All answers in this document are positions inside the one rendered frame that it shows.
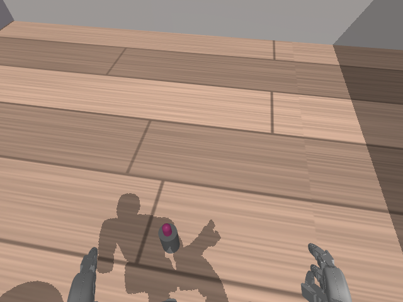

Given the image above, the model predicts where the right robot hand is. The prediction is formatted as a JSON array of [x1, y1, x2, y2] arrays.
[[301, 243, 352, 302]]

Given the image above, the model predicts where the bottle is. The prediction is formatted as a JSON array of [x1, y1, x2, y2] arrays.
[[158, 223, 180, 254]]

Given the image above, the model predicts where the left robot hand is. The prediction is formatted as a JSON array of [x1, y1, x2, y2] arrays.
[[67, 247, 98, 302]]

